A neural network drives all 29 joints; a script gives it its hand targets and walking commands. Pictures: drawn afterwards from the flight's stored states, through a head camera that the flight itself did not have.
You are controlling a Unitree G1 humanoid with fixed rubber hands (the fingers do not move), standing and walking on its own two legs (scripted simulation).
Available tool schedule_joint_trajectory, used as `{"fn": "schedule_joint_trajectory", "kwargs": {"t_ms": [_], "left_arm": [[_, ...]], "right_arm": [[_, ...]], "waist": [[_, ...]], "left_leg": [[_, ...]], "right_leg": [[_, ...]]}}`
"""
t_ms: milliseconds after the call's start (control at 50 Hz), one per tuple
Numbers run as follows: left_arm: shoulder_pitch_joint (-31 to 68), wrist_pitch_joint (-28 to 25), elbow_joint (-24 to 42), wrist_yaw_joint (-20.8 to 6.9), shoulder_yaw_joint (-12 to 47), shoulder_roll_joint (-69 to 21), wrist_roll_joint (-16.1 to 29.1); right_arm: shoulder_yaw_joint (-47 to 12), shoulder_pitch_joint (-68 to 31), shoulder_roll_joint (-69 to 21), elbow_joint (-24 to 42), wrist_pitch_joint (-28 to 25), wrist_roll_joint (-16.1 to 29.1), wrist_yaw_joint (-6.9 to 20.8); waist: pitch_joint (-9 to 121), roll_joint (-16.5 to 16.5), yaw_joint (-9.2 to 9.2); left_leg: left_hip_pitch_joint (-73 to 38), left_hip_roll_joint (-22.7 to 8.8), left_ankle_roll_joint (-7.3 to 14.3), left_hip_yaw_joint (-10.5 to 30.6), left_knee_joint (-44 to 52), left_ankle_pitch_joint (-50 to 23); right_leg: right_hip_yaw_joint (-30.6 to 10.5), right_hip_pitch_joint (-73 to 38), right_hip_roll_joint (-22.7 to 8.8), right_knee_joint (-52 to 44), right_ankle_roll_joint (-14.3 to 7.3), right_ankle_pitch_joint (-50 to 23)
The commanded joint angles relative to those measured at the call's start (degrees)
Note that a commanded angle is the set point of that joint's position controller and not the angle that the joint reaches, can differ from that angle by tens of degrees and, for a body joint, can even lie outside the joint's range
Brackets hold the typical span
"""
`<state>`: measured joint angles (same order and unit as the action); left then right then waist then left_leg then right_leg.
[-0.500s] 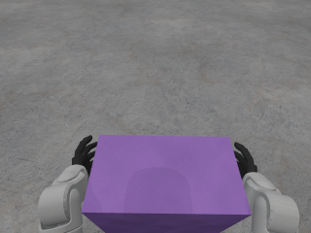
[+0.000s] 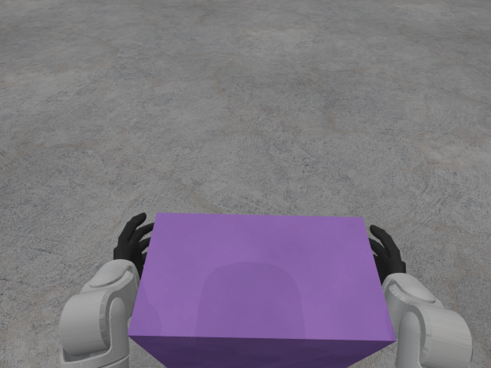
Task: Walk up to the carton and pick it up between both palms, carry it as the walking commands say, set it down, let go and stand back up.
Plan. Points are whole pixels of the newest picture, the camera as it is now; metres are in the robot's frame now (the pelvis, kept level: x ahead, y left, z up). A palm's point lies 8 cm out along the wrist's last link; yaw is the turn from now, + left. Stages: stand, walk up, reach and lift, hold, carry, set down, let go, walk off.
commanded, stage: carry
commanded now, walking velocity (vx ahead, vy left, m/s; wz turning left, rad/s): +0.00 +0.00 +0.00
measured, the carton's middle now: (255, 305) +0.22 +0.00 +0.02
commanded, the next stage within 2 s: hold in 1.20 s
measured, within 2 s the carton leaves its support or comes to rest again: neither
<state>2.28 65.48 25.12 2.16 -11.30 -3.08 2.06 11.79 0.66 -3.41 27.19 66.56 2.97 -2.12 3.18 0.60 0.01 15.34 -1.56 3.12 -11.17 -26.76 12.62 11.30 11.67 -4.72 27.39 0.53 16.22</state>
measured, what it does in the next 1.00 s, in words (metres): stands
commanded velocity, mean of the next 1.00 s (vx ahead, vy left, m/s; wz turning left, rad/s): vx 0.00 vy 0.00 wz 0.00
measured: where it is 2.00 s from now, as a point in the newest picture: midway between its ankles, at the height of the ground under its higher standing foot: outside the picture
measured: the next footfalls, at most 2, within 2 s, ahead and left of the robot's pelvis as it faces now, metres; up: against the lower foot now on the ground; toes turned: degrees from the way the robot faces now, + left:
none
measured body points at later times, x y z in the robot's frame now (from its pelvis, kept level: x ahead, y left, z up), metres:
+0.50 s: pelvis +0.01 +0.01 +0.00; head -0.01 +0.01 +0.45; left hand +0.27 +0.19 +0.07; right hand +0.25 -0.18 +0.07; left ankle +0.02 +0.08 -0.74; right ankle -0.02 -0.11 -0.74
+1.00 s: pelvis +0.00 +0.00 +0.00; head -0.01 +0.00 +0.45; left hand +0.27 +0.18 +0.07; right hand +0.26 -0.19 +0.07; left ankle +0.02 +0.08 -0.74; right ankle -0.02 -0.11 -0.74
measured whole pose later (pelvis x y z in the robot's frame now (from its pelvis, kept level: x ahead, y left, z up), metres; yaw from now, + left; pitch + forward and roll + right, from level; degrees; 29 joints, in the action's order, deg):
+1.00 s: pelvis +0.00 +0.00 +0.00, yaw +0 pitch +1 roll +0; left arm 4.7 61.2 17.7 1.5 -11.1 -2.7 0.7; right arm 11.4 -1.0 -2.4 20.2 62.0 1.7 -1.3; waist 3.9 0.2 0.3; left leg 14.7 -1.9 2.6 -11.0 -26.3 12.6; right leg 10.9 11.0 -4.3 26.7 0.3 16.1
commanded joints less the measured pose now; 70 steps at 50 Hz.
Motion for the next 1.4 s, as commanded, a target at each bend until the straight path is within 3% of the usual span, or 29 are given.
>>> {"fn": "schedule_joint_trajectory", "kwargs": {"t_ms": [0, 280, 500, 1180, 1200, 1220, 1240, 1260, 1280, 1300, 1320, 1340, 1380], "left_arm": [[21.4, 0.6, 7.0, -6.0, 45.3, -41.7, 10.5], [21.5, 0.9, 7.0, -5.7, 44.9, -41.2, 10.4], [24.2, -2.2, 0.5, -6.2, 41.6, -40.5, 8.3], [24.5, -5.5, -2.8, -6.0, 38.1, -37.8, 6.4], [16.3, -11.4, -22.9, -5.9, 18.0, -17.7, -5.5], [17.2, -15.2, -34.9, -5.3, 17.4, -6.8, -4.9], [17.0, -19.3, -26.6, -5.5, 21.3, -10.8, -3.1], [18.1, -21.6, -21.7, -5.6, 24.3, -13.5, -1.1], [22.7, -23.2, -18.4, -6.2, 27.9, -15.6, 0.8], [23.5, -25.0, -14.0, -6.2, 29.4, -16.7, 2.0], [21.3, -26.4, -10.8, -5.6, 29.3, -16.5, 2.0], [20.1, -26.9, -1.3, -6.1, 30.9, -18.0, 3.3], [14.4, -25.5, -11.0, -5.6, 25.1, -13.2, 0.4]], "right_arm": [[-44.4, -24.0, -39.4, 8.4, -0.3, 10.4, 5.8], [-44.1, -23.9, -38.8, 8.6, -0.1, 10.2, 5.6], [-41.0, -26.3, -37.6, 2.8, -3.4, 8.3, 6.2], [-38.4, -26.6, -35.7, -0.7, -6.6, 6.9, 5.6], [-18.3, -21.8, -15.6, -20.8, -13.5, -7.0, 6.3], [-13.5, -24.2, -3.6, -35.5, -17.8, -7.6, 5.7], [-16.2, -25.6, -7.3, -25.4, -22.4, -7.1, 5.9], [-15.9, -22.6, -10.7, -22.3, -24.5, -6.5, 5.8], [-16.1, -22.2, -14.9, -20.6, -25.5, -5.8, 5.3], [-17.5, -21.1, -17.6, -19.2, -26.5, -4.5, 5.2], [-19.9, -20.6, -18.0, -18.3, -27.4, -2.9, 5.4], [-32.5, -22.5, -26.4, -13.3, -26.0, 3.7, 6.1], [-27.4, -19.6, -18.4, -15.6, -24.9, 0.3, 4.9]], "waist": [[9.9, -1.4, -0.06], [9.5, -1.3, 0.19], [9.4, -1.1, 0.27], [10.5, -0.3, 0.31], [-10.1, -0.7, -0.19], [-7.9, -0.1, -1.16], [-0.6, 1.5, -2.42], [6.7, 1.0, -5.59], [12.3, 2.6, -7.84], [16.4, 2.9, -7.55], [18.2, 2.0, -5.20], [19.7, -3.9, 1.49], [9.5, -3.4, -0.40]], "left_leg": [[-5.6, -8.5, -0.5, 9.0, 4.4, -14.5], [-6.7, -8.6, -0.3, 8.9, 4.6, -15.4], [-5.8, -8.7, -0.4, 8.7, 5.2, -11.8], [-5.3, -8.0, -0.7, 8.0, 4.5, -11.5], [-12.0, 3.3, -0.7, 14.1, 6.8, -3.6], [-11.8, 2.5, -0.4, 15.0, 6.2, -3.6], [-15.3, 1.8, -0.5, 14.3, 5.0, -7.3], [-18.3, 1.4, -1.0, 13.8, 4.1, -12.7], [-19.4, 1.8, -1.0, 14.6, 2.7, -17.7], [-19.9, 1.9, -0.7, 15.2, 2.4, -22.1], [-21.0, 2.1, -0.7, 15.4, 2.0, -25.7], [-22.1, 3.7, -0.3, 18.0, 3.1, -32.9], [-18.9, 4.6, -0.4, 16.8, 5.3, -26.3]], "right_leg": [[-5.8, -2.2, -5.2, -2.8, -0.2, -8.8], [-5.7, -2.0, -4.9, -2.7, 0.1, -8.4], [-5.9, -2.0, -5.0, -3.6, -0.3, -7.8], [-6.2, -2.2, -5.6, -4.9, -0.6, -10.4], [-13.2, 0.1, 6.8, -10.9, -3.0, -2.2], [-14.5, 1.3, 6.4, -10.7, -2.8, -1.3], [-14.8, 1.9, 6.4, -9.6, -2.1, -5.3], [-14.8, 1.1, 6.4, -8.7, -1.7, -12.0], [-15.0, -0.9, 6.2, -7.8, -1.1, -18.6], [-15.7, -3.1, 6.1, -6.8, -1.1, -23.8], [-16.0, -3.7, 5.9, -6.1, -1.2, -26.4], [-15.3, -6.9, 7.9, -4.2, -2.6, -32.3], [-15.2, -4.8, 7.7, -7.5, -2.0, -26.7]]}}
